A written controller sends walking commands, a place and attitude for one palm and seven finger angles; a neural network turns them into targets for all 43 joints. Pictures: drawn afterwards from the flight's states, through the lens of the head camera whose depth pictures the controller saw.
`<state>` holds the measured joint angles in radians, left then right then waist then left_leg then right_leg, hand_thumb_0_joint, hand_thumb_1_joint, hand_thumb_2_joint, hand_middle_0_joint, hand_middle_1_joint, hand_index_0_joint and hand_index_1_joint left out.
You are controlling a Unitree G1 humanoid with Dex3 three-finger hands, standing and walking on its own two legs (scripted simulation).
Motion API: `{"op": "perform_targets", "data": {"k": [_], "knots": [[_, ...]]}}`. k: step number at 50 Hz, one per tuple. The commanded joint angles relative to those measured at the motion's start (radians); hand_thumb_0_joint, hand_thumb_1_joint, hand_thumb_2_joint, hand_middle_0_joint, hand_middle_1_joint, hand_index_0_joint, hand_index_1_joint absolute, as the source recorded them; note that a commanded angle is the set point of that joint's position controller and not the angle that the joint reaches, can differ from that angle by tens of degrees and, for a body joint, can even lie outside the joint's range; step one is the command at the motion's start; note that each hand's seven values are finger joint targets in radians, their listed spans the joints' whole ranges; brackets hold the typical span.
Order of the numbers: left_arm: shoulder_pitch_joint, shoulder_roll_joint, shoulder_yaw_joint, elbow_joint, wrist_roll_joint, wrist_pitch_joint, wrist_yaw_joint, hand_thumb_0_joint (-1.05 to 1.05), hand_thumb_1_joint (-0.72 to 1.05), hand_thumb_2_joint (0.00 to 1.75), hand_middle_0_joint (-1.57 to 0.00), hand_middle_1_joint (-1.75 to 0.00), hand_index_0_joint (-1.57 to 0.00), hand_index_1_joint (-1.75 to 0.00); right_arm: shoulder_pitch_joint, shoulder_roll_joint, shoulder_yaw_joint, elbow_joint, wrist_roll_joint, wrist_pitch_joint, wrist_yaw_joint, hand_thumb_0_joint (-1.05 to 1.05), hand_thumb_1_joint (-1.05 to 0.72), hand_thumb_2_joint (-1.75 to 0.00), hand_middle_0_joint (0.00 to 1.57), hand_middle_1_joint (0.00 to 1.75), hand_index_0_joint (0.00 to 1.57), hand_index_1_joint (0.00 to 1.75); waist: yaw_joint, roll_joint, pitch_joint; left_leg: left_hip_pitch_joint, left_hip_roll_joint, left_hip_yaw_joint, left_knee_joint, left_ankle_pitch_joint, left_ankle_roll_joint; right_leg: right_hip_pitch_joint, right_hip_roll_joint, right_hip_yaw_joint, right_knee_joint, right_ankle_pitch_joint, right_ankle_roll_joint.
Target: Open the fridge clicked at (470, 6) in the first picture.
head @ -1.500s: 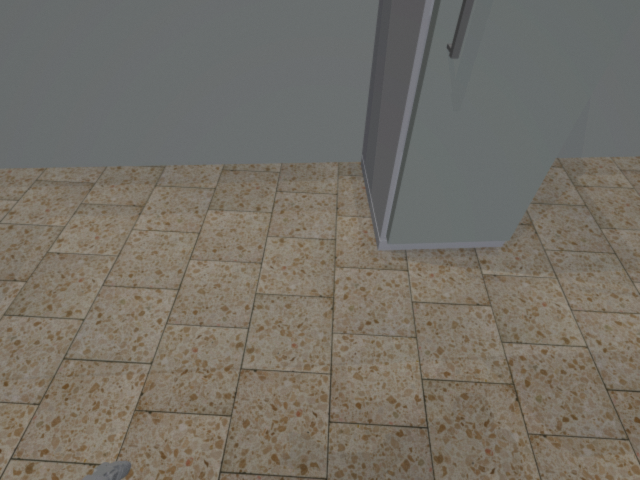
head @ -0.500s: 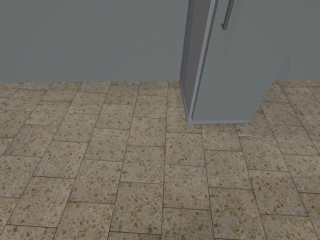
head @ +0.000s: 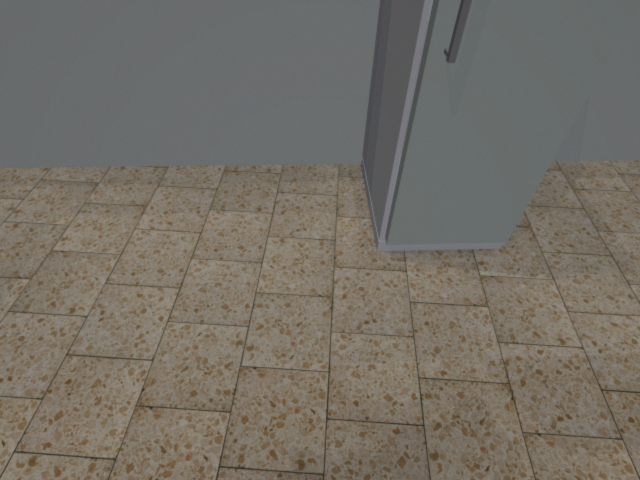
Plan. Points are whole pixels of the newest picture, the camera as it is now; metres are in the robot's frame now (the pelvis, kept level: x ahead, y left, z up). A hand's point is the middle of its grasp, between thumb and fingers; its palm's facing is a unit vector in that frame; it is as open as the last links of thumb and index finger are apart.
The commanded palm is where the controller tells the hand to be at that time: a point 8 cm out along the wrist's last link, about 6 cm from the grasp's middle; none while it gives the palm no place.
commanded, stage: look at it before walking up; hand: left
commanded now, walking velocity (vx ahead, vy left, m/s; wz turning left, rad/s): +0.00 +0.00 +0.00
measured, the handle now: out of the picture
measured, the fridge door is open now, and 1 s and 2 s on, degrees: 0 0 0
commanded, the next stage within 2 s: walk to a spot facing it in 0.04 s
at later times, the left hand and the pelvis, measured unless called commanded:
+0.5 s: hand out of the picture +0.06 +0.19 -0.18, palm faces -0.13 -0.95 -0.28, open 7.4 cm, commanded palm none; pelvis -0.02 -0.02 -0.02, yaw -9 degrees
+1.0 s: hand out of the picture +0.09 +0.16 -0.17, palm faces -0.30 -0.92 -0.26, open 7.4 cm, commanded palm none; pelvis -0.03 -0.02 -0.01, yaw -24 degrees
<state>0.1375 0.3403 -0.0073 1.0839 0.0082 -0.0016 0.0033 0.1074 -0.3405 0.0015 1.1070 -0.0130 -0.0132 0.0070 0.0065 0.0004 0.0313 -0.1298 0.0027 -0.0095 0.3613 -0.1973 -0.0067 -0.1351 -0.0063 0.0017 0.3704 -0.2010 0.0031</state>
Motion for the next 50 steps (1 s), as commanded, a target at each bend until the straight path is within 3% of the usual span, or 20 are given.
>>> {"op": "perform_targets", "data": {"k": [1, 8, 12, 16, 19, 20, 22, 23, 25, 26, 27, 28, 29, 30, 31, 33, 36, 40, 45, 50], "knots": [[-0.036, 0.207, 0.041, -0.059, 0.004, -0.027, 0.009, 0.0, 0.9, 0.9, -0.2, -0.3, -0.2, -0.3, -0.04, -0.206, -0.037, -0.062, 0.007, -0.021, -0.018, 0.0, -0.9, -0.9, 0.2, 0.3, 0.2, 0.3, -0.004, -0.006, -0.062, 0.007, 0.114, -0.095, -0.054, 0.143, 0.032, 0.006, -0.117, 0.097, -0.059, 0.13, -0.029], [-0.039, 0.21, 0.043, -0.061, 0.004, -0.027, 0.008, 0.0, 0.9, 0.9, -0.2, -0.3, -0.2, -0.3, -0.04, -0.208, -0.039, -0.061, 0.005, -0.021, -0.02, 0.0, -0.9, -0.9, 0.2, 0.3, 0.2, 0.3, -0.006, -0.009, -0.058, 0.028, 0.116, -0.085, -0.052, 0.152, 0.029, -0.007, -0.115, 0.107, -0.062, 0.154, -0.033], [0.018, 0.1, 0.032, -0.072, 0.003, 0.015, 0.012, 0.0, 0.9, 0.9, -0.2, -0.3, -0.2, -0.3, 0.033, -0.085, -0.025, -0.063, 0.002, 0.006, -0.029, 0.0, -0.9, -0.9, 0.2, 0.3, 0.2, 0.3, -0.011, -0.006, -0.038, 0.017, 0.123, -0.022, 0.021, 0.133, 0.006, -0.08, -0.103, 0.132, 0.007, 0.211, -0.022], [0.034, 0.105, 0.052, -0.123, 0.009, 0.035, 0.005, 0.0, 0.9, 0.9, -0.2, -0.3, -0.2, -0.3, 0.058, -0.107, -0.051, -0.114, 0.001, 0.021, -0.038, 0.0, -0.9, -0.9, 0.2, 0.3, 0.2, 0.3, -0.016, 0.006, -0.038, 0.003, 0.159, -0.011, 0.058, 0.099, 0.02, -0.158, -0.069, 0.142, 0.106, 0.218, -0.024], [0.048, 0.082, 0.06, -0.158, 0.01, 0.041, -0.004, 0.0, 0.9, 0.9, -0.2, -0.3, -0.2, -0.3, 0.051, -0.124, -0.068, -0.15, -0.001, 0.023, -0.041, 0.0, -0.9, -0.9, 0.2, 0.3, 0.2, 0.3, -0.013, 0.081, -0.051, -0.008, 0.228, -0.049, 0.032, 0.081, 0.06, -0.213, -0.016, 0.102, 0.241, 0.148, -0.011], [0.059, 0.07, 0.062, -0.162, 0.009, 0.043, -0.006, 0.0, 0.9, 0.9, -0.2, -0.3, -0.2, -0.3, 0.045, -0.132, -0.075, -0.161, 0.0, 0.022, -0.041, 0.0, -0.9, -0.9, 0.2, 0.3, 0.2, 0.3, -0.007, 0.124, -0.05, -0.027, 0.272, -0.073, 0.017, 0.105, 0.089, -0.221, 0.0, 0.071, 0.325, 0.061, -0.003], [0.075, 0.039, 0.069, -0.18, 0.01, 0.05, -0.012, 0.0, 0.9, 0.9, -0.2, -0.3, -0.2, -0.3, 0.029, -0.126, -0.083, -0.177, -0.002, 0.015, -0.039, 0.0, -0.9, -0.9, 0.2, 0.3, 0.2, 0.3, 0.002, 0.203, -0.049, -0.039, 0.353, -0.092, -0.004, 0.245, 0.16, -0.245, 0.008, 0.01, 0.484, -0.259, 0.014], [0.096, 0.032, 0.073, -0.185, 0.008, 0.051, -0.013, 0.0, 0.9, 0.9, -0.2, -0.3, -0.2, -0.3, 0.01, -0.122, -0.086, -0.19, -0.004, 0.015, -0.039, 0.0, -0.9, -0.9, 0.2, 0.3, 0.2, 0.3, 0.015, 0.21, -0.053, -0.058, 0.364, -0.07, 0.022, 0.285, 0.167, -0.223, -0.013, 0.017, 0.488, -0.288, 0.011], [0.177, 0.028, 0.083, -0.175, 0.011, 0.045, -0.018, 0.0, 0.9, 0.9, -0.2, -0.3, -0.2, -0.3, -0.031, -0.114, -0.092, -0.212, -0.007, 0.02, -0.039, 0.0, -0.9, -0.9, 0.2, 0.3, 0.2, 0.3, 0.062, 0.141, -0.059, -0.136, 0.319, 0.02, 0.166, 0.239, 0.109, -0.102, -0.028, 0.004, 0.337, -0.173, 0.002], [0.229, 0.06, 0.095, -0.166, 0.018, 0.033, -0.017, 0.0, 0.9, 0.9, -0.2, -0.3, -0.2, -0.3, -0.03, -0.086, -0.09, -0.22, -0.003, 0.029, -0.037, 0.0, -0.9, -0.9, 0.2, 0.3, 0.2, 0.3, 0.087, 0.001, -0.051, -0.239, 0.229, 0.096, 0.369, 0.079, 0.031, -0.014, -0.069, 0.078, 0.14, 0.03, -0.011], [0.246, 0.176, 0.118, -0.171, 0.033, 0.015, 0.001, 0.0, 0.9, 0.9, -0.2, -0.3, -0.2, -0.3, -0.005, 0.011, -0.075, -0.249, 0.002, 0.036, -0.032, 0.0, -0.9, -0.9, 0.2, 0.3, 0.2, 0.3, 0.079, -0.38, -0.029, -0.469, 0.037, 0.152, 0.662, -0.359, -0.057, 0.012, -0.323, 0.532, -0.061, 0.262, -0.078], [0.254, 0.18, 0.115, -0.179, 0.015, 0.023, 0.014, 0.0, 0.9, 0.9, -0.2, -0.3, -0.2, -0.3, -0.032, -0.012, -0.077, -0.263, 0.003, 0.043, -0.034, 0.0, -0.9, -0.9, 0.2, 0.3, 0.2, 0.3, 0.083, -0.297, -0.029, -0.439, 0.031, -0.003, 0.766, -0.396, -0.041, -0.074, -0.363, 0.585, -0.114, 0.277, -0.143], [0.187, 0.146, 0.114, -0.196, 0.013, 0.024, 0.016, 0.0, 0.9, 0.9, -0.2, -0.3, -0.2, -0.3, 0.007, -0.022, -0.085, -0.245, 0.004, 0.046, -0.032, 0.0, -0.9, -0.9, 0.2, 0.3, 0.2, 0.3, 0.038, -0.235, -0.024, -0.432, 0.059, -0.038, 0.798, -0.299, -0.03, -0.092, -0.312, 0.496, -0.126, 0.089, -0.157], [0.14, 0.117, 0.113, -0.211, 0.011, 0.025, 0.016, 0.0, 0.9, 0.9, -0.2, -0.3, -0.2, -0.3, -0.008, -0.022, -0.087, -0.233, 0.003, 0.044, -0.029, 0.0, -0.9, -0.9, 0.2, 0.3, 0.2, 0.3, 0.033, -0.198, 0.008, -0.438, 0.071, -0.031, 0.814, -0.254, -0.032, -0.133, -0.272, 0.498, -0.119, 0.036, -0.142], [0.108, 0.094, 0.105, -0.222, 0.009, 0.021, 0.014, 0.0, 0.9, 0.9, -0.2, -0.3, -0.2, -0.3, 0.002, -0.024, -0.088, -0.222, 0.0, 0.042, -0.027, 0.0, -0.9, -0.9, 0.2, 0.3, 0.2, 0.3, 0.016, -0.14, 0.008, -0.426, 0.076, -0.037, 0.822, -0.192, -0.039, -0.133, -0.233, 0.448, -0.1, 0.048, -0.141], [0.12, 0.066, 0.101, -0.224, 0.006, 0.009, 0.013, 0.0, 0.9, 0.9, -0.2, -0.3, -0.2, -0.3, 0.027, -0.005, -0.086, -0.21, -0.003, 0.039, -0.028, 0.0, -0.9, -0.9, 0.2, 0.3, 0.2, 0.3, 0.007, -0.09, -0.052, -0.423, 0.069, -0.028, 0.787, -0.146, -0.053, -0.053, -0.197, 0.392, -0.063, 0.181, -0.14], [0.162, 0.063, 0.107, -0.211, 0.006, 0.007, 0.015, 0.0, 0.9, 0.9, -0.2, -0.3, -0.2, -0.3, 0.032, 0.013, -0.084, -0.207, -0.003, 0.042, -0.032, 0.0, -0.9, -0.9, 0.2, 0.3, 0.2, 0.3, 0.02, -0.087, -0.111, -0.432, 0.058, -0.023, 0.749, -0.133, -0.067, 0.038, -0.172, 0.371, -0.033, 0.266, -0.132], [0.199, 0.056, 0.113, -0.201, 0.009, 0.01, 0.016, 0.0, 0.9, 0.9, -0.2, -0.3, -0.2, -0.3, 0.0, 0.015, -0.082, -0.229, -0.002, 0.041, -0.04, 0.0, -0.9, -0.9, 0.2, 0.3, 0.2, 0.3, 0.04, -0.094, -0.116, -0.448, 0.051, -0.036, 0.695, -0.157, -0.073, 0.077, -0.175, 0.418, -0.031, 0.288, -0.144], [0.196, 0.064, 0.118, -0.204, 0.015, 0.016, 0.015, 0.0, 0.9, 0.9, -0.2, -0.3, -0.2, -0.3, -0.027, 0.013, -0.079, -0.253, 0.001, 0.037, -0.043, 0.0, -0.9, -0.9, 0.2, 0.3, 0.2, 0.3, 0.049, -0.123, -0.108, -0.406, 0.037, -0.04, 0.589, -0.201, -0.07, 0.055, -0.167, 0.483, -0.033, 0.282, -0.178], [0.155, 0.09, 0.123, -0.226, 0.022, 0.027, 0.014, 0.0, 0.9, 0.9, -0.2, -0.3, -0.2, -0.3, -0.016, 0.015, -0.078, -0.273, 0.012, 0.03, -0.044, 0.0, -0.9, -0.9, 0.2, 0.3, 0.2, 0.3, 0.041, -0.131, -0.106, -0.281, 0.006, -0.042, 0.399, -0.241, -0.044, -0.031, -0.146, 0.549, -0.036, 0.26, -0.182]]}}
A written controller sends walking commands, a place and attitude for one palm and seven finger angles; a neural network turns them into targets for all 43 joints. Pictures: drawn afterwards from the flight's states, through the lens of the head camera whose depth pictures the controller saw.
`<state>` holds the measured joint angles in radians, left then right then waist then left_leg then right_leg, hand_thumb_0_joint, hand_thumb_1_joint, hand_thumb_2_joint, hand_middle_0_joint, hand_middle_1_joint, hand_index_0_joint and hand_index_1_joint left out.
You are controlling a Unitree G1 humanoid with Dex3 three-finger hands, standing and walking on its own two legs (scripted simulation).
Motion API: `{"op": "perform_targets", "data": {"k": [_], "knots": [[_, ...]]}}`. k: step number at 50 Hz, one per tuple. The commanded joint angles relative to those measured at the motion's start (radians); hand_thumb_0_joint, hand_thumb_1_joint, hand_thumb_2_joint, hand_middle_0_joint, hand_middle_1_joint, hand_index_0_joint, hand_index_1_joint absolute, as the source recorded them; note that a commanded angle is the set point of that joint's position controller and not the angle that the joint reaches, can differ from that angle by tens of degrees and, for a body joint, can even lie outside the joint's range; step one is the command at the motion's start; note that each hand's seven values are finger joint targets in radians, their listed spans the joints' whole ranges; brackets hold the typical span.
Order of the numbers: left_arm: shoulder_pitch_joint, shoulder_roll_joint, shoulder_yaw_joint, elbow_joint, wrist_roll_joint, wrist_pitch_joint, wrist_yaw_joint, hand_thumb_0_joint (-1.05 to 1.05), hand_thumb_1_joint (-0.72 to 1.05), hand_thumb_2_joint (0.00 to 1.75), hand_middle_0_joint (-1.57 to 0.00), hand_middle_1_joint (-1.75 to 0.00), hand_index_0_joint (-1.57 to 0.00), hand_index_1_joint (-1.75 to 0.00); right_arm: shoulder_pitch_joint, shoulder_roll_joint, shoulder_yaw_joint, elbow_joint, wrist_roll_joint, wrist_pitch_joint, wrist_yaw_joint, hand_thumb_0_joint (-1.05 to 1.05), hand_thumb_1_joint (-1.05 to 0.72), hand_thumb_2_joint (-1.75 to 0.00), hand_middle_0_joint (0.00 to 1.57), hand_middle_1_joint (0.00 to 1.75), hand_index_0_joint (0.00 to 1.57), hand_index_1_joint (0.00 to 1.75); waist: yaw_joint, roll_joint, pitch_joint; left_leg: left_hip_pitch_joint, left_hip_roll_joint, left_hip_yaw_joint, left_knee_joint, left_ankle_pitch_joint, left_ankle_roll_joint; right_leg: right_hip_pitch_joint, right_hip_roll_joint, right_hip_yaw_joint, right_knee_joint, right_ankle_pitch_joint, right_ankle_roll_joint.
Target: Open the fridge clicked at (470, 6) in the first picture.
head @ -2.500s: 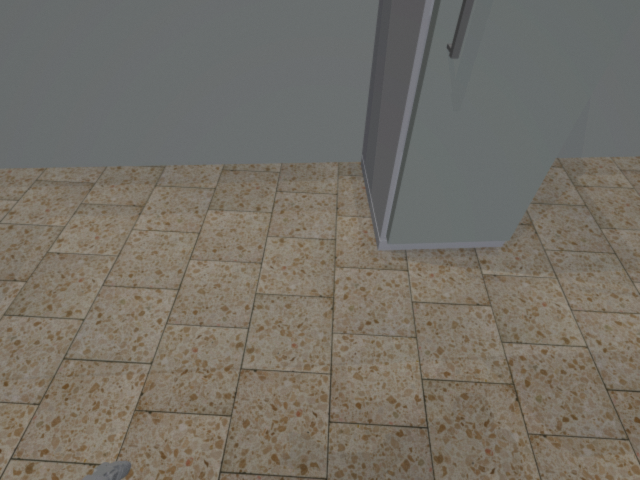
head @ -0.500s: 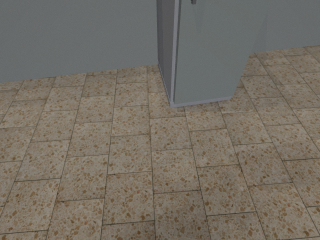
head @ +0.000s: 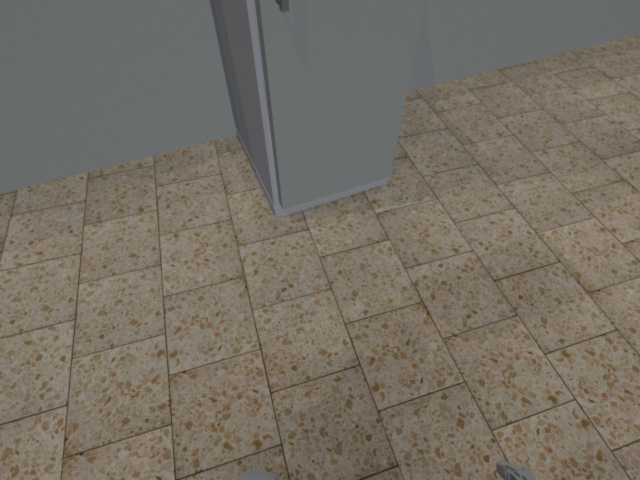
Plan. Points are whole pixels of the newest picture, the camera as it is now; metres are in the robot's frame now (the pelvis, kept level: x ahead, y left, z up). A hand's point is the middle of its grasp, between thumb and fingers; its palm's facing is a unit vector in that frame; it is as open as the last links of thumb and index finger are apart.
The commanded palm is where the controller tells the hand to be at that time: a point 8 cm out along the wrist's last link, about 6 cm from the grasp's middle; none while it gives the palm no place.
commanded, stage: walk to a spot facing it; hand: left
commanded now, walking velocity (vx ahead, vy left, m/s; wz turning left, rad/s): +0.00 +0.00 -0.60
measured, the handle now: out of the picture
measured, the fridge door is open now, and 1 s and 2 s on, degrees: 0 0 0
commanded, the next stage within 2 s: turn to face it in 1.68 s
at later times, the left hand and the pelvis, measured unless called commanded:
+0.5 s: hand (191, 460) +0.16 +0.21 -0.17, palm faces -0.31 -0.94 -0.17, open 7.4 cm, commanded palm none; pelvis +0.03 +0.03 +0.00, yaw -20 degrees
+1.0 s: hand (311, 358) +0.33 +0.06 -0.18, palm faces -0.46 -0.87 -0.19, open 7.2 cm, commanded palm none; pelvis +0.19 -0.09 -0.01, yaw -31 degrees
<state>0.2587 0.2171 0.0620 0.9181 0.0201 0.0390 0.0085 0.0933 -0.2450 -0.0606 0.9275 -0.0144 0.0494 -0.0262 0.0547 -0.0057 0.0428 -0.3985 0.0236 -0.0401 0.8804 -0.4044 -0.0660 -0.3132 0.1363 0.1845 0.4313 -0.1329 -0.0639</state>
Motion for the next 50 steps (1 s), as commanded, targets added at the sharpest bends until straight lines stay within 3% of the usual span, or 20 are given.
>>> {"op": "perform_targets", "data": {"k": [1, 4, 5, 6, 7, 8, 9, 13, 22, 28, 30, 32, 33, 34, 35, 36, 39, 42, 44, 50], "knots": [[0.011, 0.223, 0.056, -0.069, 0.011, -0.011, 0.008, 0.0, 0.9, 0.9, -0.2, -0.3, -0.2, -0.3, 0.025, -0.078, -0.015, -0.093, 0.015, -0.035, -0.011, 0.0, -0.9, -0.9, 0.2, 0.3, 0.2, 0.3, -0.02, -0.137, -0.129, 0.024, -0.023, -0.009, -0.173, -0.033, 0.024, 0.142, -0.283, 0.368, -0.09, 0.199, -0.11], [-0.054, 0.222, 0.055, -0.089, 0.004, -0.004, 0.002, 0.0, 0.9, 0.9, -0.2, -0.3, -0.2, -0.3, 0.16, -0.09, -0.017, -0.065, 0.018, -0.048, -0.014, 0.0, -0.9, -0.9, 0.2, 0.3, 0.2, 0.3, -0.081, -0.137, -0.16, 0.285, -0.041, 0.015, -0.417, 0.098, 0.047, -0.021, -0.216, 0.343, -0.087, -0.065, -0.036], [-0.072, 0.189, 0.047, -0.103, 0.001, -0.003, -0.003, 0.0, 0.9, 0.9, -0.2, -0.3, -0.2, -0.3, 0.219, -0.124, -0.022, -0.053, 0.015, -0.059, -0.018, 0.0, -0.9, -0.9, 0.2, 0.3, 0.2, 0.3, -0.109, -0.055, -0.173, 0.467, 0.031, -0.041, -0.54, 0.064, 0.071, -0.191, -0.132, 0.264, -0.009, -0.284, 0.014], [-0.067, 0.124, 0.036, -0.125, -0.005, 0.0, -0.018, 0.0, 0.9, 0.9, -0.2, -0.3, -0.2, -0.3, 0.234, -0.221, -0.042, -0.058, -0.003, -0.062, -0.022, 0.0, -0.9, -0.9, 0.2, 0.3, 0.2, 0.3, -0.128, 0.237, -0.142, 0.563, 0.272, -0.314, -0.689, -0.21, 0.125, -0.431, 0.005, 0.077, 0.227, -0.472, 0.061], [-0.119, 0.139, 0.05, -0.149, 0.001, -0.001, -0.022, 0.0, 0.9, 0.9, -0.2, -0.3, -0.2, -0.3, 0.186, -0.272, -0.049, -0.08, -0.003, -0.056, -0.019, 0.0, -0.9, -0.9, 0.2, 0.3, 0.2, 0.3, -0.122, 0.305, -0.039, 0.372, 0.468, -0.474, -0.771, -0.339, 0.188, -0.462, -0.036, -0.076, 0.476, -0.41, 0.103], [-0.104, 0.177, 0.067, -0.147, 0.011, -0.003, -0.035, 0.0, 0.9, 0.9, -0.2, -0.3, -0.2, -0.3, 0.105, -0.237, -0.031, -0.112, -0.006, -0.057, -0.018, 0.0, -0.9, -0.9, 0.2, 0.3, 0.2, 0.3, -0.074, 0.19, 0.022, 0.191, 0.45, -0.449, -0.798, -0.329, 0.215, -0.389, -0.093, -0.063, 0.605, -0.329, 0.119], [-0.058, 0.183, 0.076, -0.104, 0.023, 0.004, -0.042, 0.0, 0.9, 0.9, -0.2, -0.3, -0.2, -0.3, 0.043, -0.17, -0.013, -0.119, -0.007, -0.064, -0.013, 0.0, -0.9, -0.9, 0.2, 0.3, 0.2, 0.3, -0.024, 0.17, 0.041, 0.142, 0.338, -0.325, -0.766, -0.253, 0.161, -0.347, -0.097, -0.067, 0.671, -0.236, 0.122], [-0.005, 0.118, 0.058, -0.072, 0.022, 0.005, -0.068, 0.0, 0.9, 0.9, -0.2, -0.3, -0.2, -0.3, 0.112, -0.134, -0.004, -0.091, -0.008, -0.092, -0.012, 0.0, -0.9, -0.9, 0.2, 0.3, 0.2, 0.3, -0.02, 0.14, 0.033, 0.191, 0.225, -0.072, -0.717, -0.126, 0.137, -0.397, -0.116, -0.154, 0.837, -0.112, 0.121], [-0.179, 0.064, 0.032, -0.106, 0.016, -0.008, -0.079, 0.0, 0.9, 0.9, -0.2, -0.3, -0.2, -0.3, 0.376, -0.108, -0.008, 0.019, -0.008, -0.125, -0.011, 0.0, -0.9, -0.9, 0.2, 0.3, 0.2, 0.3, -0.106, 0.139, 0.085, 0.426, 0.331, 0.01, -0.71, 0.14, 0.203, -0.52, -0.242, -0.203, 0.606, -0.083, 0.136], [-0.282, 0.02, 0.011, -0.116, 0.011, -0.029, -0.08, 0.0, 0.9, 0.9, -0.2, -0.3, -0.2, -0.3, 0.42, -0.113, -0.017, 0.073, -0.023, -0.122, -0.001, 0.0, -0.9, -0.9, 0.2, 0.3, 0.2, 0.3, -0.135, 0.173, 0.085, 0.417, 0.339, 0.175, -0.633, 0.354, 0.181, -0.33, -0.219, -0.306, 0.302, -0.145, 0.091], [-0.252, 0.03, 0.01, -0.104, 0.01, -0.04, -0.074, 0.0, 0.9, 0.9, -0.2, -0.3, -0.2, -0.3, 0.421, -0.119, -0.021, 0.084, -0.023, -0.121, 0.005, 0.0, -0.9, -0.9, 0.2, 0.3, 0.2, 0.3, -0.119, 0.178, 0.051, 0.414, 0.337, 0.215, -0.553, 0.52, 0.161, -0.212, -0.177, -0.345, 0.223, -0.185, 0.059], [-0.051, 0.067, 0.025, -0.036, 0.013, -0.06, -0.066, 0.0, 0.9, 0.9, -0.2, -0.3, -0.2, -0.3, 0.393, -0.13, -0.02, 0.083, -0.013, -0.12, 0.007, 0.0, -0.9, -0.9, 0.2, 0.3, 0.2, 0.3, -0.012, 0.106, -0.063, 0.348, 0.291, 0.315, -0.259, 0.763, 0.112, 0.104, -0.113, -0.383, 0.09, -0.11, 0.019], [0.112, 0.151, 0.046, 0.016, 0.018, -0.077, -0.053, 0.0, 0.9, 0.9, -0.2, -0.3, -0.2, -0.3, 0.398, -0.106, -0.013, 0.073, 0.0, -0.12, 0.02, 0.0, -0.9, -0.9, 0.2, 0.3, 0.2, 0.3, 0.059, -0.006, -0.182, 0.108, 0.265, 0.334, -0.012, 0.614, 0.064, 0.451, -0.208, -0.264, 0.068, -0.072, -0.029], [0.259, 0.28, 0.078, 0.051, 0.009, -0.085, -0.031, 0.0, 0.9, 0.9, -0.2, -0.3, -0.2, -0.3, 0.4, -0.029, 0.008, 0.035, 0.011, -0.123, 0.024, 0.0, -0.9, -0.9, 0.2, 0.3, 0.2, 0.3, 0.102, -0.26, -0.337, -0.203, 0.107, 0.31, 0.295, -0.131, 0.003, 0.717, -0.516, 0.21, 0.006, -0.032, -0.132], [0.278, 0.308, 0.085, 0.065, -0.017, -0.074, -0.014, 0.0, 0.9, 0.9, -0.2, -0.3, -0.2, -0.3, 0.272, -0.046, 0.006, -0.015, 0.012, -0.119, 0.016, 0.0, -0.9, -0.9, 0.2, 0.3, 0.2, 0.3, 0.113, -0.233, -0.311, -0.309, 0.091, 0.164, 0.454, -0.199, 0.026, 0.676, -0.583, 0.363, -0.083, 0.103, -0.178], [0.209, 0.289, 0.079, 0.055, -0.016, -0.07, -0.008, 0.0, 0.9, 0.9, -0.2, -0.3, -0.2, -0.3, 0.257, -0.051, -0.003, -0.011, 0.011, -0.118, 0.014, 0.0, -0.9, -0.9, 0.2, 0.3, 0.2, 0.3, 0.079, -0.147, -0.261, -0.308, 0.136, 0.105, 0.496, -0.108, 0.038, 0.583, -0.572, 0.278, -0.098, 0.024, -0.193], [0.025, 0.158, 0.033, 0.025, -0.008, -0.087, -0.004, 0.0, 0.9, 0.9, -0.2, -0.3, -0.2, -0.3, 0.221, -0.028, -0.006, 0.02, -0.009, -0.1, 0.018, 0.0, -0.9, -0.9, 0.2, 0.3, 0.2, 0.3, -0.015, -0.026, -0.036, -0.224, 0.186, 0.077, 0.392, 0.04, 0.028, 0.195, -0.464, 0.073, -0.16, 0.062, -0.126], [-0.034, 0.118, 0.02, 0.029, 0.005, -0.101, -0.002, 0.0, 0.9, 0.9, -0.2, -0.3, -0.2, -0.3, 0.324, 0.019, -0.003, 0.058, -0.017, -0.073, 0.024, 0.0, -0.9, -0.9, 0.2, 0.3, 0.2, 0.3, -0.095, -0.071, -0.012, -0.129, 0.165, 0.115, 0.244, 0.089, 0.008, 0.057, -0.385, -0.088, -0.186, 0.082, -0.097], [-0.026, 0.103, 0.012, 0.041, 0.003, -0.103, -0.004, 0.0, 0.9, 0.9, -0.2, -0.3, -0.2, -0.3, 0.295, 0.023, -0.005, 0.048, -0.017, -0.068, 0.032, 0.0, -0.9, -0.9, 0.2, 0.3, 0.2, 0.3, -0.095, -0.129, 0.02, -0.116, 0.155, 0.13, 0.159, 0.149, 0.003, 0.007, -0.356, -0.098, -0.224, -0.018, -0.098], [0.021, 0.128, 0.018, 0.071, 0.009, -0.109, -0.003, 0.0, 0.9, 0.9, -0.2, -0.3, -0.2, -0.3, 0.155, 0.018, -0.009, -0.009, -0.009, -0.096, 0.056, 0.0, -0.9, -0.9, 0.2, 0.3, 0.2, 0.3, -0.066, -0.116, 0.052, -0.021, 0.124, 0.143, -0.165, 0.204, 0.022, 0.033, -0.366, -0.059, -0.207, -0.156, -0.094]]}}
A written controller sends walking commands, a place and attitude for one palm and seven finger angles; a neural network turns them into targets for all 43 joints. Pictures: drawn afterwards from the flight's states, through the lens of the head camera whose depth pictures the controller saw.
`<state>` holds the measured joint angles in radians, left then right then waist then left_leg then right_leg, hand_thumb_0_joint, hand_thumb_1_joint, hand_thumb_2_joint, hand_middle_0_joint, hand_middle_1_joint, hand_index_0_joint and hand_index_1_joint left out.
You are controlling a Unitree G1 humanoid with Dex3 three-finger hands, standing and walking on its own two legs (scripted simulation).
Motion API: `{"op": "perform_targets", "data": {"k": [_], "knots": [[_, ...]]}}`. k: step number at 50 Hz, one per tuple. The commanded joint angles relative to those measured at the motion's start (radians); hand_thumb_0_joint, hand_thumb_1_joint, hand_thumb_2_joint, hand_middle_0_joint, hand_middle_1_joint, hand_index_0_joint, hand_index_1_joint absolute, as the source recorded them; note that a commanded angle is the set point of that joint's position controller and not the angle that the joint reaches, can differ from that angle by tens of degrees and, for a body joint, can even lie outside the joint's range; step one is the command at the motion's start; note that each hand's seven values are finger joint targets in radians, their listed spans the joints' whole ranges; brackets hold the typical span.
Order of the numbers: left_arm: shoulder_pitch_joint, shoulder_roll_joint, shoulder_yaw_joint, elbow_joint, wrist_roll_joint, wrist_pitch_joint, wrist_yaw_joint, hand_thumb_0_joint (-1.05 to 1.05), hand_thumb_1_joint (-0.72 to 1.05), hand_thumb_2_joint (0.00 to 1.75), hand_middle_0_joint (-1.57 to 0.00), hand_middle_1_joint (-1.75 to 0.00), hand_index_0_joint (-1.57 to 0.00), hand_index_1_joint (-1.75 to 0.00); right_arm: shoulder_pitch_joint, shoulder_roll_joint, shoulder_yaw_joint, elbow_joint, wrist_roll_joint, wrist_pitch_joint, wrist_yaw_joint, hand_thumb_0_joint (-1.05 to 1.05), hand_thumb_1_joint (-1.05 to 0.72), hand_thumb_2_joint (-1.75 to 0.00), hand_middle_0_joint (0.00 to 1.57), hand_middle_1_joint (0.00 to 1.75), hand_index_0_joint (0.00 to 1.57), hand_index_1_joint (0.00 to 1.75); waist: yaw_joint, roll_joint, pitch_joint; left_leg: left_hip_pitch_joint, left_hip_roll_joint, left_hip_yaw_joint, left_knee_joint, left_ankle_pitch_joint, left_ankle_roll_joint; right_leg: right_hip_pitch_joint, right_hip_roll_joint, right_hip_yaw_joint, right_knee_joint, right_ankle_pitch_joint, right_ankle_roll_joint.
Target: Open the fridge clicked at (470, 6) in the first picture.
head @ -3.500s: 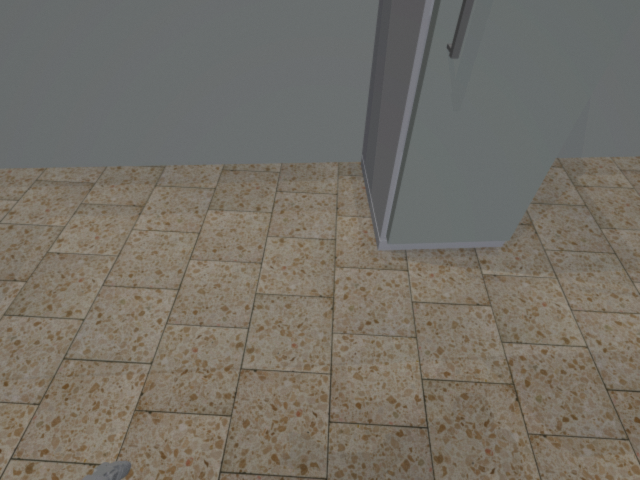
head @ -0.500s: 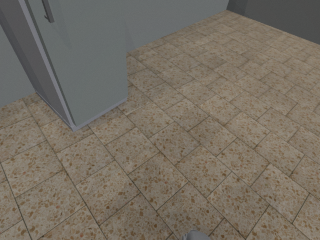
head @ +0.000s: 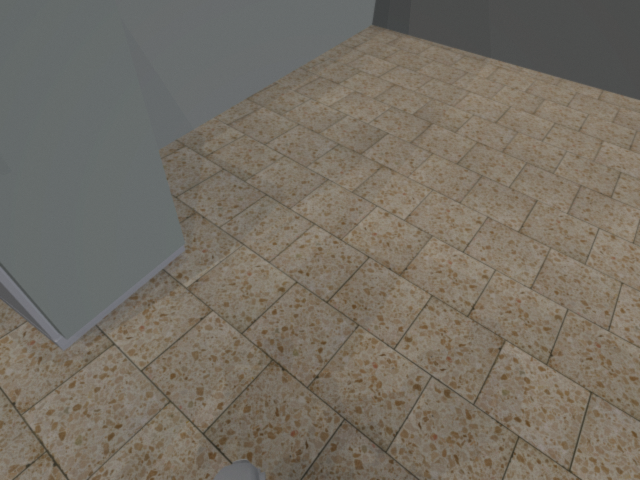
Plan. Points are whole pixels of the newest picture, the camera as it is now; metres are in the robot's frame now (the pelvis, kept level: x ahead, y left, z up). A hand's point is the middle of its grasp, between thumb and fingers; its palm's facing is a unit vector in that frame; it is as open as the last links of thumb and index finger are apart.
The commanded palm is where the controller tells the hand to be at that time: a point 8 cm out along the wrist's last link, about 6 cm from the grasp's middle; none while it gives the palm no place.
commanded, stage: walk to a spot facing it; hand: left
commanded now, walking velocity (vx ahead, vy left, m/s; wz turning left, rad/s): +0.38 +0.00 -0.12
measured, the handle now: out of the picture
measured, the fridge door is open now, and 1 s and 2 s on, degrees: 0 0 0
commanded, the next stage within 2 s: turn to face it in 0.68 s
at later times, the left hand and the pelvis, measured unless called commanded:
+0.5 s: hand (184, 413) +0.25 +0.22 -0.18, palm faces -0.09 -0.99 -0.13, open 7.3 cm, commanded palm none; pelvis +0.20 +0.05 +0.01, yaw -10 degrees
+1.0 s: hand (277, 269) +0.54 +0.11 -0.16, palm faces -0.26 -0.94 -0.23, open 7.2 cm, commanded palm none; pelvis +0.41 -0.05 +0.00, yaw -16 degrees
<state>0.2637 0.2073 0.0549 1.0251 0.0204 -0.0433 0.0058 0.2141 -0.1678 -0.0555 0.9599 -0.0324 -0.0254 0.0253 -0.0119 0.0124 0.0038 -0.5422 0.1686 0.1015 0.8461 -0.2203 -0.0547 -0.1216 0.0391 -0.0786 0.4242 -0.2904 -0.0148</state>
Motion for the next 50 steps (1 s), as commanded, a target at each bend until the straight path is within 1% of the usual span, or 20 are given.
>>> {"op": "perform_targets", "data": {"k": [1, 3, 4, 5, 6, 7, 8, 10, 14, 22, 30, 33, 35, 36, 37, 38, 39, 41, 45, 50], "knots": [[0.02, 0.144, 0.027, -0.038, 0.008, -0.026, 0.001, 0.0, 0.9, 0.9, -0.2, -0.3, -0.2, -0.3, 0.039, -0.067, -0.016, -0.04, 0.009, -0.027, 0.004, 0.0, -0.9, -0.9, 0.2, 0.3, 0.2, 0.3, -0.004, -0.114, 0.09, 0.176, -0.033, 0.01, -0.172, 0.021, 0.015, -0.164, -0.271, 0.214, -0.18, -0.012, -0.14], [0.016, 0.143, 0.031, -0.036, 0.002, -0.018, -0.001, 0.0, 0.9, 0.9, -0.2, -0.3, -0.2, -0.3, 0.139, -0.1, -0.025, -0.004, 0.005, -0.039, -0.004, 0.0, -0.9, -0.9, 0.2, 0.3, 0.2, 0.3, -0.051, -0.025, 0.048, 0.372, -0.074, 0.038, -0.288, 0.025, 0.019, -0.203, -0.213, 0.168, -0.032, 0.009, -0.11], [0.035, 0.102, 0.024, -0.038, -0.002, -0.016, -0.005, 0.0, 0.9, 0.9, -0.2, -0.3, -0.2, -0.3, 0.251, -0.16, -0.04, 0.03, -0.003, -0.047, -0.015, 0.0, -0.9, -0.9, 0.2, 0.3, 0.2, 0.3, -0.093, 0.111, -0.008, 0.535, -0.011, -0.07, -0.373, -0.065, 0.044, -0.276, -0.138, 0.121, 0.201, 0.048, -0.079], [0.089, 0.024, 0.011, -0.047, -0.01, -0.011, -0.012, 0.0, 0.9, 0.9, -0.2, -0.3, -0.2, -0.3, 0.373, -0.282, -0.068, 0.055, -0.017, -0.052, -0.021, 0.0, -0.9, -0.9, 0.2, 0.3, 0.2, 0.3, -0.112, 0.427, -0.083, 0.67, 0.251, -0.427, -0.54, -0.196, 0.111, -0.445, -0.009, -0.019, 0.558, -0.214, -0.021], [0.05, 0.05, 0.01, -0.07, -0.001, -0.013, -0.009, 0.0, 0.9, 0.9, -0.2, -0.3, -0.2, -0.3, 0.386, -0.275, -0.054, 0.061, -0.009, -0.039, -0.028, 0.0, -0.9, -0.9, 0.2, 0.3, 0.2, 0.3, -0.113, 0.365, -0.05, 0.62, 0.325, -0.569, -0.653, -0.31, 0.159, -0.523, -0.007, 0.062, 0.737, -0.285, -0.025], [0.023, 0.069, 0.02, -0.049, 0.003, -0.008, -0.005, 0.0, 0.9, 0.9, -0.2, -0.3, -0.2, -0.3, 0.319, -0.213, -0.04, 0.065, -0.007, -0.04, -0.041, 0.0, -0.9, -0.9, 0.2, 0.3, 0.2, 0.3, -0.091, 0.323, 0.002, 0.552, 0.298, -0.532, -0.686, -0.284, 0.103, -0.555, -0.064, 0.114, 0.843, -0.178, -0.025], [0.003, 0.07, 0.027, -0.039, 0.001, -0.008, -0.013, 0.0, 0.9, 0.9, -0.2, -0.3, -0.2, -0.3, 0.248, -0.161, -0.022, 0.044, 0.001, -0.045, -0.044, 0.0, -0.9, -0.9, 0.2, 0.3, 0.2, 0.3, -0.065, 0.178, 0.059, 0.463, 0.269, -0.44, -0.676, -0.215, 0.098, -0.553, -0.106, 0.125, 0.87, -0.072, -0.026], [0.038, 0.035, 0.026, -0.007, 0.007, 0.0, -0.028, 0.0, 0.9, 0.9, -0.2, -0.3, -0.2, -0.3, 0.165, -0.094, -0.002, 0.038, 0.006, -0.066, -0.046, 0.0, -0.9, -0.9, 0.2, 0.3, 0.2, 0.3, -0.002, 0.052, 0.092, 0.395, 0.202, -0.222, -0.665, -0.024, 0.056, -0.505, -0.136, 0.111, 0.845, 0.047, -0.007], [0.119, -0.009, 0.032, 0.027, 0.012, 0.039, -0.018, 0.0, 0.9, 0.9, -0.2, -0.3, -0.2, -0.3, 0.2, -0.06, -0.002, 0.067, 0.012, -0.075, -0.056, 0.0, -0.9, -0.9, 0.2, 0.3, 0.2, 0.3, 0.026, 0.088, 0.041, 0.416, 0.132, -0.014, -0.644, 0.2, 0.005, -0.487, -0.12, 0.099, 0.831, 0.131, 0.014], [-0.031, -0.018, 0.039, -0.032, 0.012, 0.059, -0.033, 0.0, 0.9, 0.9, -0.2, -0.3, -0.2, -0.3, 0.296, -0.048, 0.002, 0.12, 0.015, -0.071, -0.063, 0.0, -0.9, -0.9, 0.2, 0.3, 0.2, 0.3, 0.004, 0.099, 0.146, 0.512, 0.166, 0.068, -0.678, 0.209, 0.084, -0.673, -0.162, 0.04, 0.692, 0.191, 0.039], [-0.24, -0.047, 0.018, -0.108, 0.006, 0.035, -0.045, 0.0, 0.9, 0.9, -0.2, -0.3, -0.2, -0.3, 0.403, -0.059, 0.001, 0.175, -0.002, -0.055, -0.062, 0.0, -0.9, -0.9, 0.2, 0.3, 0.2, 0.3, -0.056, 0.086, 0.21, 0.622, 0.192, 0.156, -0.613, 0.465, 0.152, -0.601, -0.116, -0.096, 0.334, 0.091, -0.012], [-0.112, -0.026, 0.025, -0.079, 0.009, 0.021, -0.039, 0.0, 0.9, 0.9, -0.2, -0.3, -0.2, -0.3, 0.36, -0.106, -0.012, 0.157, 0.003, -0.053, -0.064, 0.0, -0.9, -0.9, 0.2, 0.3, 0.2, 0.3, 0.012, 0.123, 0.108, 0.662, 0.193, 0.224, -0.4, 0.941, 0.134, -0.404, -0.027, -0.155, 0.263, 0.033, -0.063], [0.111, 0.031, 0.041, -0.018, 0.016, 0.004, -0.031, 0.0, 0.9, 0.9, -0.2, -0.3, -0.2, -0.3, 0.298, -0.147, -0.024, 0.124, 0.014, -0.049, -0.057, 0.0, -0.9, -0.9, 0.2, 0.3, 0.2, 0.3, 0.12, 0.123, -0.04, 0.573, 0.157, 0.267, -0.088, 0.96, 0.086, -0.083, 0.015, -0.173, 0.155, 0.113, -0.09], [0.233, 0.116, 0.063, 0.014, 0.019, -0.007, -0.024, 0.0, 0.9, 0.9, -0.2, -0.3, -0.2, -0.3, 0.288, -0.124, -0.019, 0.104, 0.027, -0.048, -0.042, 0.0, -0.9, -0.9, 0.2, 0.3, 0.2, 0.3, 0.178, 0.019, -0.149, 0.334, 0.118, 0.261, 0.183, 0.655, 0.052, 0.22, -0.111, -0.021, 0.129, 0.218, -0.143], [0.299, 0.219, 0.086, 0.022, 0.007, -0.015, -0.009, 0.0, 0.9, 0.9, -0.2, -0.3, -0.2, -0.3, 0.3, -0.045, -0.01, 0.062, 0.041, -0.055, -0.043, 0.0, -0.9, -0.9, 0.2, 0.3, 0.2, 0.3, 0.166, -0.209, -0.269, 0.001, -0.073, 0.183, 0.529, -0.294, -0.004, 0.462, -0.42, 0.517, 0.07, 0.457, -0.288], [0.268, 0.255, 0.092, 0.012, -0.019, -0.005, 0.004, 0.0, 0.9, 0.9, -0.2, -0.3, -0.2, -0.3, 0.217, -0.053, -0.011, 0.034, 0.041, -0.048, -0.049, 0.0, -0.9, -0.9, 0.2, 0.3, 0.2, 0.3, 0.152, -0.158, -0.268, -0.081, -0.082, 0.017, 0.665, -0.371, 0.012, 0.424, -0.483, 0.62, -0.052, 0.516, -0.343], [0.177, 0.221, 0.081, -0.008, -0.023, 0.002, 0.008, 0.0, 0.9, 0.9, -0.2, -0.3, -0.2, -0.3, 0.186, -0.04, -0.017, 0.028, 0.036, -0.043, -0.051, 0.0, -0.9, -0.9, 0.2, 0.3, 0.2, 0.3, 0.114, -0.062, -0.12, -0.097, -0.03, -0.033, 0.666, -0.275, 0.022, 0.273, -0.47, 0.481, -0.075, 0.499, -0.323], [0.036, 0.11, 0.041, -0.039, -0.016, -0.013, 0.014, 0.0, 0.9, 0.9, -0.2, -0.3, -0.2, -0.3, 0.183, -0.02, -0.006, 0.058, 0.018, -0.02, -0.049, 0.0, -0.9, -0.9, 0.2, 0.3, 0.2, 0.3, 0.038, -0.018, -0.008, -0.012, 0.012, -0.081, 0.581, -0.152, 0.022, -0.048, -0.399, 0.331, -0.125, 0.432, -0.219], [-0.043, 0.046, -0.002, -0.027, 0.0, -0.035, 0.022, 0.0, 0.9, 0.9, -0.2, -0.3, -0.2, -0.3, 0.29, 0.033, 0.013, 0.107, 0.014, 0.028, -0.049, 0.0, -0.9, -0.9, 0.2, 0.3, 0.2, 0.3, -0.065, -0.02, 0.022, 0.125, -0.006, -0.079, 0.334, -0.103, 0.012, -0.237, -0.306, 0.036, -0.131, 0.614, -0.133], [-0.058, 0.052, -0.001, -0.04, -0.003, -0.017, 0.016, 0.0, 0.9, 0.9, -0.2, -0.3, -0.2, -0.3, 0.167, 0.009, 0.013, 0.053, 0.017, 0.036, -0.035, 0.0, -0.9, -0.9, 0.2, 0.3, 0.2, 0.3, -0.037, -0.132, 0.025, 0.095, -0.031, -0.035, 0.093, -0.011, -0.007, -0.155, -0.288, -0.048, -0.123, 0.545, -0.118]]}}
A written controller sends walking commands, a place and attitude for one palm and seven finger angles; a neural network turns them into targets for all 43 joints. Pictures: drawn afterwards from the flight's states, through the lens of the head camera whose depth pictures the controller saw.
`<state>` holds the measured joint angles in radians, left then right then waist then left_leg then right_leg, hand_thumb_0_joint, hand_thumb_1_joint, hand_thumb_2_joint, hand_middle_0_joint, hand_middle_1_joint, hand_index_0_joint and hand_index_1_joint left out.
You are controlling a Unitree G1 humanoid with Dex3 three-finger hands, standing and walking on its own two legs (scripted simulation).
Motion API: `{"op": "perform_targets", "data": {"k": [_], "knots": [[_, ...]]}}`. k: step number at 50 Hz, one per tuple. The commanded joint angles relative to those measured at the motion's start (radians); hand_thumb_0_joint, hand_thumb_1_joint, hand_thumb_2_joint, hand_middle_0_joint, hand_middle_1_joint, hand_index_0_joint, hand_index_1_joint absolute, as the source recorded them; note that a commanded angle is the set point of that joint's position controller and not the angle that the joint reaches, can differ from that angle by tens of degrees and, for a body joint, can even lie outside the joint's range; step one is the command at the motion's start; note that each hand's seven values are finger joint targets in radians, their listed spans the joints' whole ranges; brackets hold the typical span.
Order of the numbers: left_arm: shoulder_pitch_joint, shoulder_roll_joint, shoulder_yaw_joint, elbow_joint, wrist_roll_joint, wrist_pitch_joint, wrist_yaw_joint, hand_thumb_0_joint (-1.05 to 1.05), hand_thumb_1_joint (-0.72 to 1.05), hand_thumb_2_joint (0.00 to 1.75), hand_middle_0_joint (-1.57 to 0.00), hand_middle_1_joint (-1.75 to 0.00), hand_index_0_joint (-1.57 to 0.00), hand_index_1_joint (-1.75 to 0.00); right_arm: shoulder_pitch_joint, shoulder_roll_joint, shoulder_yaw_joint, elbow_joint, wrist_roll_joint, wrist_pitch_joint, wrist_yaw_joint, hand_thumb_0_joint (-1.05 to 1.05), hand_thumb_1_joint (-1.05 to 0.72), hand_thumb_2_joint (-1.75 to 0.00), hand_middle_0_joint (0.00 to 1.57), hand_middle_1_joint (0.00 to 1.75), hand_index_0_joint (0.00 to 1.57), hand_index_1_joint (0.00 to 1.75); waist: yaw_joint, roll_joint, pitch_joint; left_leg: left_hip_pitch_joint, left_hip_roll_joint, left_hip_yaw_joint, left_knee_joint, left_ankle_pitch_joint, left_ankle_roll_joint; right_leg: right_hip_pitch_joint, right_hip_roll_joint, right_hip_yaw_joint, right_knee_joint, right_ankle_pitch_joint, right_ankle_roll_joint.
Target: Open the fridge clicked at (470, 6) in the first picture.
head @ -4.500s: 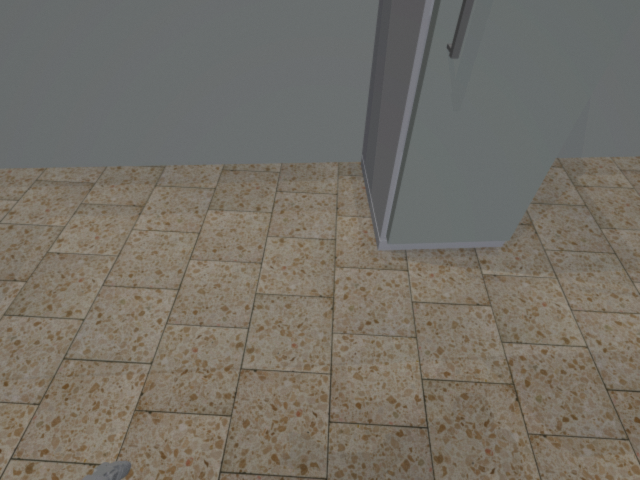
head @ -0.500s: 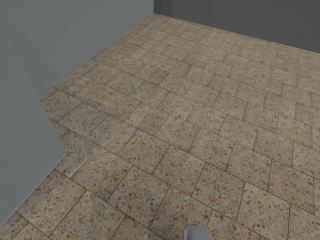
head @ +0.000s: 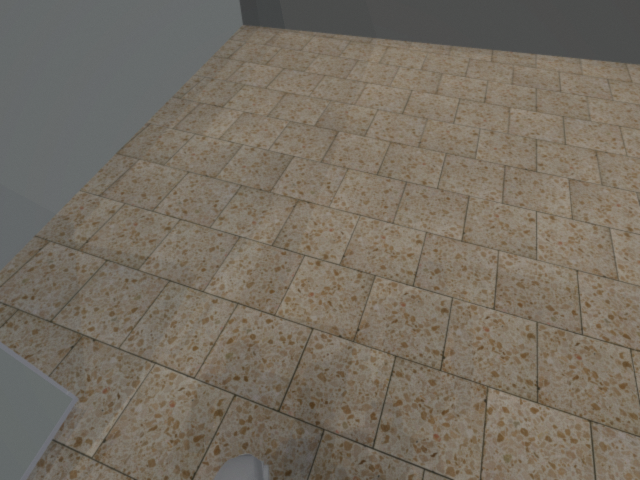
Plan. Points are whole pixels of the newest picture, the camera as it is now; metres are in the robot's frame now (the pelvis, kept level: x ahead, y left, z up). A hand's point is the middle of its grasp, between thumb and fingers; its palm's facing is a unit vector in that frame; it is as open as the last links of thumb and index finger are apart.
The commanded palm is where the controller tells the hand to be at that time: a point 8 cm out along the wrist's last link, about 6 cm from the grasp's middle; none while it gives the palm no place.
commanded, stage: turn to face it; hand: left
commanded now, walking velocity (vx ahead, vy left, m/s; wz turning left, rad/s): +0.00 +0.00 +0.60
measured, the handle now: out of the picture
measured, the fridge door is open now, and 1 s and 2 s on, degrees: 0 0 0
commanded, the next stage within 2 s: none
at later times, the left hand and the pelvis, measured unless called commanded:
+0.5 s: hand out of the picture +0.12 +0.25 -0.16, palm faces +0.32 -0.92 -0.25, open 7.4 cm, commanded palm none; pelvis +0.08 +0.02 +0.00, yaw +16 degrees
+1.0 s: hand out of the picture +0.02 +0.17 -0.16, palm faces +0.60 -0.76 -0.26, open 7.4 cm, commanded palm none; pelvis +0.09 -0.03 +0.00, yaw +37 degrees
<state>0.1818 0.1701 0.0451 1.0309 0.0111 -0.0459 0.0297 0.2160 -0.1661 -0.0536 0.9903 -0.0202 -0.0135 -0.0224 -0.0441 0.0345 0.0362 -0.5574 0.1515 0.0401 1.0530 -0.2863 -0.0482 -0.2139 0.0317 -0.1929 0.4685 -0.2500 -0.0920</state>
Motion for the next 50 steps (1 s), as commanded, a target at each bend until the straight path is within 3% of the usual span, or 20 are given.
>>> {"op": "perform_targets", "data": {"k": [1, 5, 8, 9, 10, 11, 12, 14, 18, 25, 28, 30, 31, 32, 33, 34, 36, 38, 44, 50], "knots": [[0.03, 0.096, 0.014, -0.05, 0.006, -0.008, -0.007, 0.0, 0.9, 0.9, -0.2, -0.3, -0.2, -0.3, 0.121, -0.008, 0.01, 0.005, 0.004, 0.024, 0.016, 0.0, -0.9, -0.9, 0.2, 0.3, 0.2, 0.3, 0.011, -0.166, 0.004, 0.09, -0.016, 0.04, -0.15, 0.049, -0.015, -0.028, -0.293, 0.06, -0.151, 0.514, -0.041], [0.089, 0.132, 0.029, -0.049, 0.012, 0.013, 0.0, 0.0, 0.9, 0.9, -0.2, -0.3, -0.2, -0.3, -0.016, -0.038, 0.004, -0.052, -0.001, 0.022, 0.029, 0.0, -0.9, -0.9, 0.2, 0.3, 0.2, 0.3, 0.066, -0.142, 0.021, 0.065, -0.032, 0.071, -0.286, 0.011, -0.001, 0.097, -0.35, 0.067, -0.067, 0.57, -0.033], [0.087, 0.168, 0.043, -0.072, 0.008, 0.022, 0.002, 0.0, 0.9, 0.9, -0.2, -0.3, -0.2, -0.3, 0.042, -0.08, -0.01, -0.056, -0.01, 0.022, 0.032, 0.0, -0.9, -0.9, 0.2, 0.3, 0.2, 0.3, 0.03, -0.112, -0.045, 0.208, -0.08, 0.1, -0.436, 0.083, 0.024, 0.129, -0.347, 0.019, 0.134, 0.634, 0.012], [0.083, 0.168, 0.045, -0.083, 0.0, 0.026, 0.0, 0.0, 0.9, 0.9, -0.2, -0.3, -0.2, -0.3, 0.115, -0.118, -0.023, -0.046, -0.012, 0.019, 0.031, 0.0, -0.9, -0.9, 0.2, 0.3, 0.2, 0.3, -0.007, -0.025, -0.102, 0.355, -0.063, 0.059, -0.514, 0.306, 0.048, 0.053, -0.317, -0.008, 0.278, 0.541, 0.052], [0.088, 0.125, 0.043, -0.115, -0.012, 0.029, -0.002, 0.0, 0.9, 0.9, -0.2, -0.3, -0.2, -0.3, 0.191, -0.21, -0.045, -0.048, -0.019, 0.011, 0.027, 0.0, -0.9, -0.9, 0.2, 0.3, 0.2, 0.3, -0.032, 0.223, -0.156, 0.525, 0.152, -0.241, -0.581, 0.727, 0.163, -0.164, -0.191, -0.048, 0.504, 0.134, 0.135], [0.053, 0.099, 0.027, -0.161, -0.012, 0.033, -0.001, 0.0, 0.9, 0.9, -0.2, -0.3, -0.2, -0.3, 0.227, -0.265, -0.05, -0.038, -0.006, 0.015, 0.021, 0.0, -0.9, -0.9, 0.2, 0.3, 0.2, 0.3, -0.04, 0.329, -0.167, 0.549, 0.312, -0.441, -0.644, 0.999, 0.306, -0.291, -0.097, 0.038, 0.729, -0.453, 0.166], [0.011, 0.125, 0.029, -0.167, -0.003, 0.044, 0.006, 0.0, 0.9, 0.9, -0.2, -0.3, -0.2, -0.3, 0.212, -0.24, -0.047, -0.025, -0.002, 0.017, 0.013, 0.0, -0.9, -0.9, 0.2, 0.3, 0.2, 0.3, -0.039, 0.178, -0.171, 0.534, 0.284, -0.407, -0.659, 0.778, 0.318, -0.319, -0.115, 0.15, 0.781, -0.416, 0.152], [-0.033, 0.114, 0.043, -0.171, 0.002, 0.047, -0.002, 0.0, 0.9, 0.9, -0.2, -0.3, -0.2, -0.3, 0.102, -0.213, -0.044, -0.069, -0.003, 0.013, 0.005, 0.0, -0.9, -0.9, 0.2, 0.3, 0.2, 0.3, -0.009, 0.103, -0.121, 0.453, 0.208, -0.363, -0.678, 0.532, 0.264, -0.372, -0.145, 0.181, 0.763, -0.296, 0.156], [0.019, 0.098, 0.046, -0.149, 0.001, 0.062, -0.012, 0.0, 0.9, 0.9, -0.2, -0.3, -0.2, -0.3, 0.022, -0.201, -0.042, -0.098, -0.002, 0.008, 0.006, 0.0, -0.9, -0.9, 0.2, 0.3, 0.2, 0.3, 0.026, 0.071, -0.139, 0.391, 0.105, -0.232, -0.704, 0.429, 0.207, -0.295, -0.13, 0.174, 0.647, -0.168, 0.171], [-0.043, 0.1, 0.046, -0.195, 0.0, 0.069, -0.008, 0.0, 0.9, 0.9, -0.2, -0.3, -0.2, -0.3, 0.034, -0.233, -0.066, -0.102, -0.006, 0.026, 0.017, 0.0, -0.9, -0.9, 0.2, 0.3, 0.2, 0.3, 0.004, 0.131, -0.109, 0.359, 0.079, -0.315, -0.709, 0.323, 0.217, -0.233, -0.09, 0.164, 0.41, -0.191, 0.181], [-0.018, 0.106, 0.045, -0.201, -0.006, 0.065, -0.006, 0.0, 0.9, 0.9, -0.2, -0.3, -0.2, -0.3, 0.006, -0.246, -0.076, -0.117, -0.008, 0.036, 0.02, 0.0, -0.9, -0.9, 0.2, 0.3, 0.2, 0.3, 0.016, 0.169, -0.106, 0.305, 0.053, -0.36, -0.689, 0.324, 0.204, -0.132, -0.057, 0.153, 0.268, -0.177, 0.172], [0.057, 0.128, 0.048, -0.189, -0.008, 0.056, -0.003, 0.0, 0.9, 0.9, -0.2, -0.3, -0.2, -0.3, -0.033, -0.247, -0.081, -0.136, -0.002, 0.042, 0.023, 0.0, -0.9, -0.9, 0.2, 0.3, 0.2, 0.3, 0.057, 0.151, -0.116, 0.226, 0.016, -0.352, -0.626, 0.298, 0.167, 0.015, -0.046, 0.144, 0.077, -0.049, 0.166], [0.107, 0.159, 0.056, -0.178, -0.005, 0.05, 0.001, 0.0, 0.9, 0.9, -0.2, -0.3, -0.2, -0.3, -0.049, -0.224, -0.079, -0.147, 0.004, 0.045, 0.026, 0.0, -0.9, -0.9, 0.2, 0.3, 0.2, 0.3, 0.084, 0.087, -0.126, 0.126, -0.034, -0.322, -0.563, 0.176, 0.12, 0.141, -0.094, 0.172, -0.074, 0.019, 0.155], [0.127, 0.252, 0.073, -0.185, 0.013, 0.041, 0.008, 0.0, 0.9, 0.9, -0.2, -0.3, -0.2, -0.3, -0.028, -0.147, -0.069, -0.165, 0.012, 0.049, 0.032, 0.0, -0.9, -0.9, 0.2, 0.3, 0.2, 0.3, 0.095, -0.182, -0.123, -0.065, -0.158, -0.179, -0.35, -0.083, 0.035, 0.258, -0.34, 0.406, -0.235, -0.09, 0.081], [0.09, 0.318, 0.077, -0.207, 0.016, 0.046, 0.011, 0.0, 0.9, 0.9, -0.2, -0.3, -0.2, -0.3, -0.049, -0.134, -0.067, -0.19, 0.002, 0.047, 0.03, 0.0, -0.9, -0.9, 0.2, 0.3, 0.2, 0.3, 0.095, -0.357, -0.08, -0.129, -0.211, -0.077, -0.107, -0.291, -0.006, 0.137, -0.548, 0.598, -0.267, -0.031, -0.017], [0.038, 0.289, 0.066, -0.226, 0.013, 0.049, 0.013, 0.0, 0.9, 0.9, -0.2, -0.3, -0.2, -0.3, -0.058, -0.177, -0.075, -0.189, -0.006, 0.054, 0.034, 0.0, -0.9, -0.9, 0.2, 0.3, 0.2, 0.3, 0.074, -0.234, -0.04, -0.078, -0.16, -0.124, 0.042, -0.261, 0.01, -0.004, -0.537, 0.52, -0.259, -0.067, -0.046], [-0.075, 0.225, 0.057, -0.245, 0.013, 0.044, 0.013, 0.0, 0.9, 0.9, -0.2, -0.3, -0.2, -0.3, -0.03, -0.162, -0.077, -0.15, -0.01, 0.074, 0.045, 0.0, -0.9, -0.9, 0.2, 0.3, 0.2, 0.3, 0.015, -0.224, 0.032, -0.054, -0.123, -0.098, 0.164, -0.153, 0.001, -0.098, -0.423, 0.386, -0.246, -0.085, -0.005], [-0.081, 0.183, 0.038, -0.246, 0.012, 0.038, 0.006, 0.0, 0.9, 0.9, -0.2, -0.3, -0.2, -0.3, 0.006, -0.155, -0.07, -0.131, -0.009, 0.073, 0.053, 0.0, -0.9, -0.9, 0.2, 0.3, 0.2, 0.3, 0.0, -0.225, 0.04, -0.051, -0.115, -0.055, 0.181, -0.08, -0.018, -0.054, -0.35, 0.22, -0.179, 0.107, 0.015], [0.068, 0.228, 0.045, -0.199, 0.017, 0.042, 0.004, 0.0, 0.9, 0.9, -0.2, -0.3, -0.2, -0.3, -0.104, -0.144, -0.052, -0.16, 0.001, 0.074, 0.055, 0.0, -0.9, -0.9, 0.2, 0.3, 0.2, 0.3, 0.075, -0.223, -0.008, -0.006, -0.108, 0.018, -0.048, -0.126, -0.04, 0.11, -0.386, 0.14, -0.123, 0.297, -0.013], [0.084, 0.268, 0.064, -0.179, 0.02, 0.053, -0.002, 0.0, 0.9, 0.9, -0.2, -0.3, -0.2, -0.3, -0.1, -0.144, -0.036, -0.172, 0.01, 0.051, 0.053, 0.0, -0.9, -0.9, 0.2, 0.3, 0.2, 0.3, 0.084, -0.262, -0.085, 0.174, -0.12, 0.086, -0.394, -0.12, -0.01, 0.161, -0.421, 0.078, 0.017, 0.457, 0.003]]}}
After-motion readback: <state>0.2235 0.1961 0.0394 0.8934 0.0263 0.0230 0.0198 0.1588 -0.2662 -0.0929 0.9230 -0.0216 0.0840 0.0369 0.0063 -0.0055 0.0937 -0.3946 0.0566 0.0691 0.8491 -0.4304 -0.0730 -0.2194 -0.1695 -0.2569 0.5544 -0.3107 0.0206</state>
